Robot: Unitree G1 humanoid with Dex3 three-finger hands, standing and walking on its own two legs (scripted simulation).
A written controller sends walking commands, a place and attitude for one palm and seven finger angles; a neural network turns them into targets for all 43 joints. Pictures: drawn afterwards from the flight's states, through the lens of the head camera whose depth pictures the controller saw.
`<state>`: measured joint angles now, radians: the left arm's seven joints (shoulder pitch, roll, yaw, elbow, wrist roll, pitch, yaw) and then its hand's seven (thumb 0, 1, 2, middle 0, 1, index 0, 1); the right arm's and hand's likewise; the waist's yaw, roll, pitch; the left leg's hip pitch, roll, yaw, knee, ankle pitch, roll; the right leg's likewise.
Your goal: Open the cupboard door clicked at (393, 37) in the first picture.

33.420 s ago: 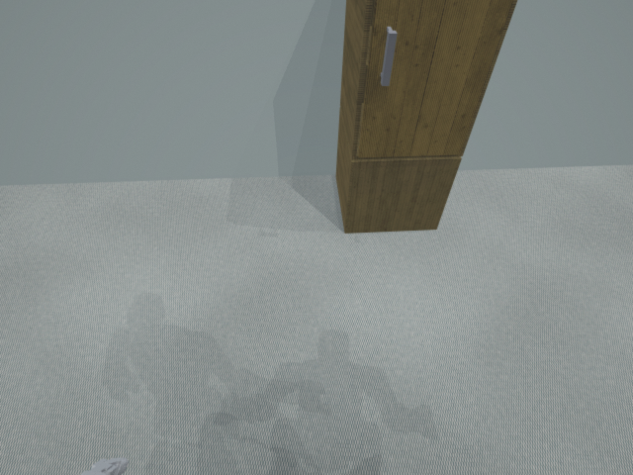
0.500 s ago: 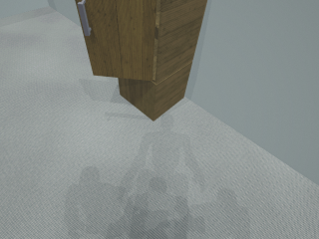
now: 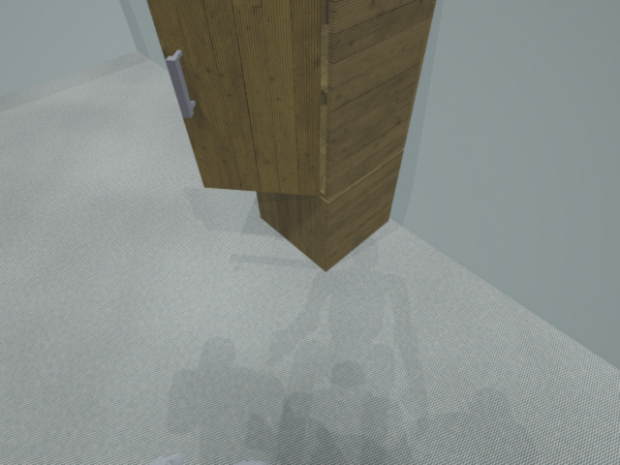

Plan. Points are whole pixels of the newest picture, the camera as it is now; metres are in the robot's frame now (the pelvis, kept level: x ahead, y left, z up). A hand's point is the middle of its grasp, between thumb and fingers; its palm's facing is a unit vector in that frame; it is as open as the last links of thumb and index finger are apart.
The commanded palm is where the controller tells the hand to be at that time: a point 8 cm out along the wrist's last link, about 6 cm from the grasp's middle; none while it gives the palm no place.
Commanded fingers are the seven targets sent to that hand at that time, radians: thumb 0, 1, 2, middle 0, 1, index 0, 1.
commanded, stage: take the last steps up to it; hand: left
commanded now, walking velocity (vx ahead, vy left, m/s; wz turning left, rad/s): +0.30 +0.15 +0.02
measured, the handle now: (183, 84) +0.92 +0.34 +0.02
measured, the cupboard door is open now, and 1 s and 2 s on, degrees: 40 40 40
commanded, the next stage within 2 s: come to a stop and stand still in 0.72 s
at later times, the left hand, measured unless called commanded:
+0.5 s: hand (145, 419) +0.22 +0.27 -0.16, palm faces +0.05 -0.98 -0.20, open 7.4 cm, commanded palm none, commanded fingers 0.00 0.90 0.90 -0.20 -0.30 -0.20 -0.30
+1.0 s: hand (156, 341) +0.35 +0.30 -0.18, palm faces +0.04 -0.98 -0.20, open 7.3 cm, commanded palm none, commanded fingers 0.00 0.90 0.90 -0.20 -0.30 -0.20 -0.30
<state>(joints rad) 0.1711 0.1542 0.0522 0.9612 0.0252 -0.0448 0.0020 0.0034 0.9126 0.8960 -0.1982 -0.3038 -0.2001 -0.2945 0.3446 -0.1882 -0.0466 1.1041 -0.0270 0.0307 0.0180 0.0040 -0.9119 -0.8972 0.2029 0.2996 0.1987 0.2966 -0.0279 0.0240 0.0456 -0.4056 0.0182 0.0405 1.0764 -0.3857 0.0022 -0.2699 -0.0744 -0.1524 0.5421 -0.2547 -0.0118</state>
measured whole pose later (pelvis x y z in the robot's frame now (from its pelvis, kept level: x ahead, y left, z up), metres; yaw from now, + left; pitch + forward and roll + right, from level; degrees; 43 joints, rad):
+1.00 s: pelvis +0.35 +0.12 +0.00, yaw -2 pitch +0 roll -1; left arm 0.28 0.19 0.04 1.09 0.02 0.01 0.03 0.00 0.93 0.90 -0.20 -0.30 -0.20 -0.29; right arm 0.20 -0.16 -0.02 1.06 -0.02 -0.02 -0.01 0.00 -0.93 -0.90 0.20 0.30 0.20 0.30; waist 0.02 -0.02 0.03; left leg -0.32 0.06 0.08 0.54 -0.20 0.00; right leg -0.16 -0.06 -0.10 0.52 -0.35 0.03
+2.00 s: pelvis +0.34 +0.11 +0.00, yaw -4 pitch +0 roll +0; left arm 0.27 0.16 -0.02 1.09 0.02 -0.02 0.04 0.01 0.91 0.90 -0.20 -0.30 -0.20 -0.29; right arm 0.27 -0.18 0.01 1.05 -0.01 -0.01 -0.01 0.01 -0.93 -0.90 0.20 0.30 0.20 0.30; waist -0.01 0.02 0.04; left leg -0.23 0.00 0.06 0.52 -0.29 0.03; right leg -0.21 -0.03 -0.02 0.51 -0.30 0.02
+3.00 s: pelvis +0.34 +0.12 -0.01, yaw -6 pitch +1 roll +2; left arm 0.23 0.19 0.04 0.99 0.03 0.02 0.05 0.01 0.91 0.90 -0.20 -0.30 -0.20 -0.29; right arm 0.24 -0.19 -0.02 0.97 -0.02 0.04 0.00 0.00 -0.91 -0.90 0.20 0.30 0.20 0.30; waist 0.03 0.01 0.06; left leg -0.29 -0.04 0.12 0.64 -0.36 0.05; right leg -0.29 -0.07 -0.08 0.66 -0.36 -0.02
